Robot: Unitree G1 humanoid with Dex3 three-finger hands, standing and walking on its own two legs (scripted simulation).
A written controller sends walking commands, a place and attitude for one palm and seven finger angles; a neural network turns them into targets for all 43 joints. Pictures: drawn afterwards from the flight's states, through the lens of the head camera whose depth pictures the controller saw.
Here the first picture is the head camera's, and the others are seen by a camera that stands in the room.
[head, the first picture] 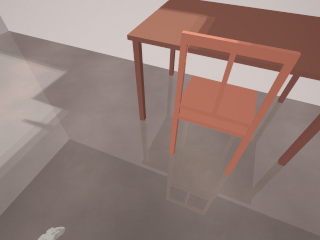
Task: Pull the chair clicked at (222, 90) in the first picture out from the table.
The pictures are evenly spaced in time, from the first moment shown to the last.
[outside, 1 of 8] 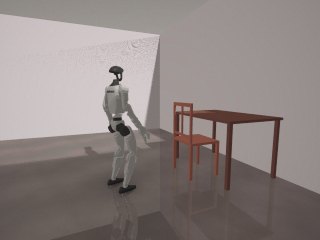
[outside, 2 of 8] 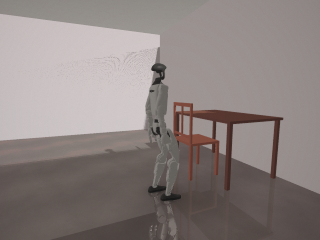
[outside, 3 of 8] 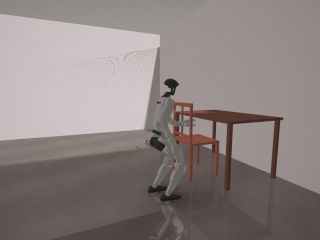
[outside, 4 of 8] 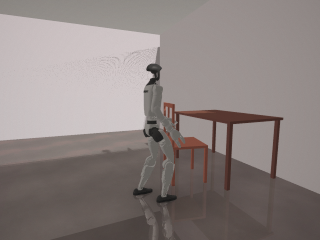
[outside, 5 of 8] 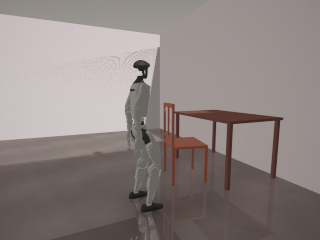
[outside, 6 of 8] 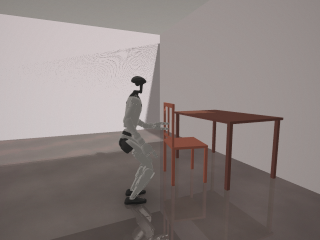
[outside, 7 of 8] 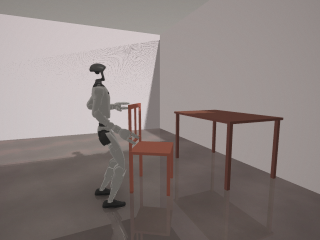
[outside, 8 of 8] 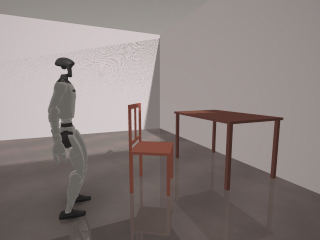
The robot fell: no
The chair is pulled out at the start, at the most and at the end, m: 0.00 0.64 0.64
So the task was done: yes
